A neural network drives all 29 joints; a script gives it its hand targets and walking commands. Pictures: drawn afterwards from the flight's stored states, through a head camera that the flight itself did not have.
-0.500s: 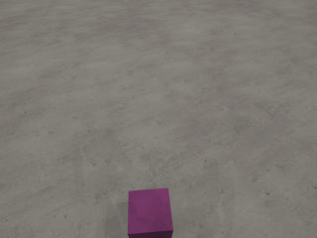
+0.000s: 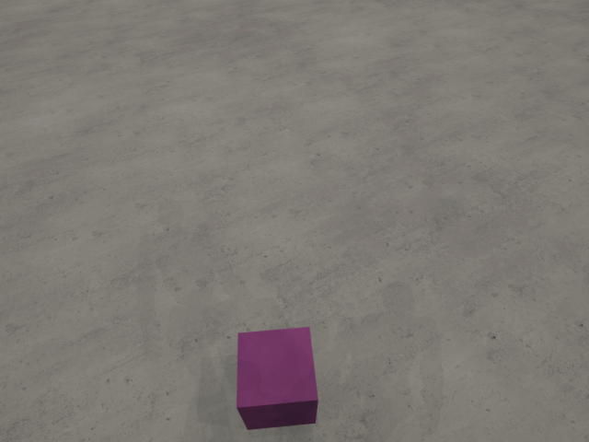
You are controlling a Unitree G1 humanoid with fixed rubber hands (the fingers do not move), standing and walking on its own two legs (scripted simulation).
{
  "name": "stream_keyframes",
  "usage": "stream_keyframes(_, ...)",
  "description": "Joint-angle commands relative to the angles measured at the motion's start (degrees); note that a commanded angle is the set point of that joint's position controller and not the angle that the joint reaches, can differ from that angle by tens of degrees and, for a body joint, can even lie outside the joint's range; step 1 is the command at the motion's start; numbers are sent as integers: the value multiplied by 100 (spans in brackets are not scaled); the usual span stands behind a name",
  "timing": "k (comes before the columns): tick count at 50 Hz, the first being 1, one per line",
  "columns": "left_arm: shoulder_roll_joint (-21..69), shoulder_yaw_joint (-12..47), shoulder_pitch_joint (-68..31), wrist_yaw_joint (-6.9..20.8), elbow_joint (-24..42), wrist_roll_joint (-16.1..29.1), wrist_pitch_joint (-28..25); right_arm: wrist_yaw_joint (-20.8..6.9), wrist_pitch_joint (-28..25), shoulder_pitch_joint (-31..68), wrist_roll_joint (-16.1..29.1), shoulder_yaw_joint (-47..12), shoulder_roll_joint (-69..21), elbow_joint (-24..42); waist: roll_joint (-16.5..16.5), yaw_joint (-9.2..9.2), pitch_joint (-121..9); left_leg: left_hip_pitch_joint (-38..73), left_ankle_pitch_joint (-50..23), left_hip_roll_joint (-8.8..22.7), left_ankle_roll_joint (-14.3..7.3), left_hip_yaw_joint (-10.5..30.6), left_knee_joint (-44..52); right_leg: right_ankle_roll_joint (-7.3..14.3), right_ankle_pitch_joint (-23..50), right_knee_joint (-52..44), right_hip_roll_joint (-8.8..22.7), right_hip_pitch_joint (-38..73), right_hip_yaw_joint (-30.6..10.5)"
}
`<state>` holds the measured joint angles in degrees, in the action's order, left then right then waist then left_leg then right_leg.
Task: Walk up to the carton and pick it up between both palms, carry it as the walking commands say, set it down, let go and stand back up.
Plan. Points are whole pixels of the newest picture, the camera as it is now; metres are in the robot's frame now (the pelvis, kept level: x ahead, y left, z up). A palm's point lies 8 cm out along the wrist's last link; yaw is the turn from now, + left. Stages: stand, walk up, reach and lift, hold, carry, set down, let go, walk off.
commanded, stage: walk up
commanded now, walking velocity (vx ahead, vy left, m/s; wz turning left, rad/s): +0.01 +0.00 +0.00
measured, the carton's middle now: (277, 379) +0.43 +0.06 -0.65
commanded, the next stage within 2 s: stand in 0.34 s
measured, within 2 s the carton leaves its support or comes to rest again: neither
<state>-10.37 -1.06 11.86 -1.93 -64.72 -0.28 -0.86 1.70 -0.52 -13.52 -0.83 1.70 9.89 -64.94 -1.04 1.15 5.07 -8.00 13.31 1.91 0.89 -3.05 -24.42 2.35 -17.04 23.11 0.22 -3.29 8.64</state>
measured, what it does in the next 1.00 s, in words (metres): stands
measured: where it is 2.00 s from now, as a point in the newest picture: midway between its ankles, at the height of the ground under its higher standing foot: outside the picture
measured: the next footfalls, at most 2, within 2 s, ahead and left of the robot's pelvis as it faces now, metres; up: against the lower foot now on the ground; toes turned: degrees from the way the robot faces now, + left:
none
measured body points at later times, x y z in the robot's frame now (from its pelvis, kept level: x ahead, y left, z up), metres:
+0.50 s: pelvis -0.02 -0.01 +0.00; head +0.00 -0.01 +0.45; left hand +0.02 +0.23 -0.16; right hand +0.00 -0.24 -0.16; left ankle +0.00 +0.13 -0.74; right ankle -0.04 -0.08 -0.74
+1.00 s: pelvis -0.03 +0.01 -0.03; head +0.06 +0.02 +0.41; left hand +0.17 +0.22 -0.15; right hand +0.13 -0.23 -0.15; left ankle +0.00 +0.13 -0.74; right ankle -0.04 -0.08 -0.74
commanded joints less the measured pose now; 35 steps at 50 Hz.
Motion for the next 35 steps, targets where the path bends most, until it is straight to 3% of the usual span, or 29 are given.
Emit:
stream_keyframes(1, -1054, -206, 244, 7, 279, 4, -122, 16, -60, -60, -13, 75, 792, 238, 357, -79, 1, -246, -1161, 423, -100, 364, 131, 10, 1523, -664, 818, -269, -829)
stream_keyframes(2, -1027, -202, 177, 3, 285, 15, -112, 17, -59, -242, -8, 98, 800, 277, 504, -34, -33, -345, -1367, 436, -112, 300, 201, 15, 1721, -582, 864, -103, -754)
stream_keyframes(3, -1049, -213, 217, -13, 330, -14, -120, 2, -71, -245, -12, 129, 802, 225, 235, -31, -134, -423, -1035, 386, -79, 237, 75, 4, 1599, -642, 955, -165, -884)
stream_keyframes(5, -979, -183, 188, -44, 317, 30, -43, 0, -43, -171, 9, 83, 773, 226, 344, -23, 114, -435, -961, 391, -98, 326, 215, 79, 1243, -654, 908, -293, -937)
stream_keyframes(6, -1063, -170, 303, -21, 330, -15, -50, -3, -40, -88, -2, 151, 933, 344, -24, 9, 26, -386, -819, 409, -107, 241, 75, -4, 1184, -776, 962, -348, -1006)
stream_keyframes(8, -1132, -206, 55, 18, 474, -25, -89, -25, -55, -90, -74, 98, 899, 366, 155, 16, -109, -367, -1030, 341, -103, 213, 59, 52, 1174, -767, 945, -405, -1016)
stream_keyframes(9, -1147, -223, 161, 14, 474, -35, -93, -38, -56, -172, -27, 158, 866, 379, 194, -53, 37, -471, -617, 339, -85, 323, 9, 23, 768, -955, 1049, -547, -1157)
stream_keyframes(10, -1124, -210, 135, 26, 455, -15, -82, -44, -48, -151, -51, 75, 793, 403, 417, -36, 111, -321, -690, 312, -81, 196, 65, 40, 674, -925, 921, -588, -1043)
stream_keyframes(11, -1202, -236, -8, 17, 472, -33, -50, -40, -5, -94, -64, 70, 874, 344, 127, 15, -77, -429, -841, 307, -80, 226, -3, 4, 625, -916, 966, -391, -1012)
stream_keyframes(12, -1106, -218, 8, 55, 479, -20, -31, 2, -36, -351, -54, 79, 893, 319, 158, 80, 119, -214, -750, 334, -10, 215, 134, 83, 584, -952, 892, -637, -1047)
stream_keyframes(13, -1022, -245, -9, 54, 483, -15, -90, -8, -57, -296, -11, 76, 695, 243, 311, 47, 153, -440, -833, 351, -96, 312, 223, 98, 753, -815, 916, -461, -970)
stream_keyframes(14, -1002, -266, 99, 64, 526, -18, -73, -6, -75, -482, -67, 31, 691, 204, -201, 9, -178, -290, -981, 339, -85, 326, 335, 54, 748, -713, 868, -190, -859)
stream_keyframes(15, -918, -226, 207, 46, 531, -9, -51, 1, -102, -279, -54, 32, 817, 287, -215, -19, -186, -370, -1195, 439, -91, 378, 328, 40, 904, -636, 803, -201, -874)
stream_keyframes(17, -889, -225, 319, 42, 471, 11, -56, -28, -93, -45, 41, 53, 753, 408, 119, -133, -37, -412, -1555, 491, -167, 442, 241, 10, 1360, -551, 713, -207, -755)
stream_keyframes(18, -821, -148, 454, 56, 451, 13, -63, -22, -75, -120, -20, 50, 813, 395, 31, -132, 38, -393, -1465, 519, -58, 357, 282, -48, 1418, -562, 715, -369, -798)
stream_keyframes(19, -1021, -234, 315, 39, 536, 28, -65, -26, -67, -298, 3, 70, 861, 370, -9, -45, -144, -329, -1305, 440, -90, 220, 166, -35, 1430, -614, 749, -288, -792)
stream_keyframes(20, -990, -224, 336, 35, 543, 63, -83, -24, -93, -339, 1, 92, 859, 304, -143, -51, -144, -461, -1281, 450, -157, 455, 266, 9, 1272, -541, 776, -128, -812)
stream_keyframes(21, -889, -260, 430, 5, 503, 80, -55, -18, -67, -223, 52, 24, 684, 239, -27, -170, -223, -399, -1531, 444, -93, 378, 276, 14, 1443, -451, 761, -129, -711)
stream_keyframes(23, -862, -161, 426, -1, 516, 60, -44, -44, -65, 27, 37, 83, 883, 454, -221, -47, -203, -338, -1303, 484, -212, 407, 279, 2, 1258, -591, 786, -223, -801)
stream_keyframes(24, -1057, -204, 342, 31, 465, 54, -50, -24, -80, -74, -24, 38, 1034, 426, 221, -97, -380, -259, -1236, 451, -198, 472, 277, -5, 1102, -582, 728, -211, -797)
stream_keyframes(26, -987, -164, 155, 23, 465, -34, -32, -25, -66, -174, -121, 73, 937, 339, -39, 17, 8, -561, -924, 386, 1, 194, 162, -72, 752, -828, 888, -436, -948)
stream_keyframes(27, -878, -186, 219, 33, 629, 21, -21, -49, -34, -78, -84, 1, 894, 409, -123, -56, 13, -607, -1032, 395, -49, 462, 360, -9, 836, -705, 817, -281, -801)
stream_keyframes(29, -937, -189, 412, 36, 390, 37, -43, -37, -63, -159, -50, 51, 830, 364, 153, -45, -244, -283, -1239, 431, -77, 356, 291, -17, 1185, -656, 782, -316, -789)
stream_keyframes(30, -968, -231, 471, 27, 459, 44, -81, -56, -71, 7, 6, 67, 865, 454, 31, -53, -375, -297, -1165, 444, -125, 367, 156, -31, 1332, -623, 823, -338, -837)
stream_keyframes(31, -1031, -214, 519, 12, 479, 5, -105, -58, -26, -114, -25, 50, 861, 451, 521, -64, -376, -266, -967, 399, -127, 294, 156, -44, 1227, -725, 888, -361, -961)
stream_keyframes(32, -978, -245, 364, 24, 539, 18, -121, -45, -62, -92, -25, 52, 810, 387, 139, -32, -297, -386, -1248, 422, -118, 287, 79, -41, 1320, -615, 875, -471, -803)
stream_keyframes(33, -1413, -236, -1646, 186, 2549, 421, 303, 39, 364, 1918, 636, 110, 767, 2397, 1078, 252, -668, -1014, 587, -294, -375, 53, -978, -383, -660, 394, 121, -2473, -886)
stream_keyframes(34, -1337, -228, -3292, 179, 4344, 294, 660, 90, 592, 3307, 680, -164, 941, 3881, 1077, 99, -833, -605, 471, -287, -484, 35, -1199, -291, -1061, 206, 188, -3211, -915)
stream_keyframes(35, -1517, -564, -2708, 136, 4193, 126, 1076, 81, 1055, 2619, 587, -169, 1055, 3838, 944, 26, -437, -229, 462, -373, -427, -72, -1203, -174, -1398, -83, 355, -3215, -1011)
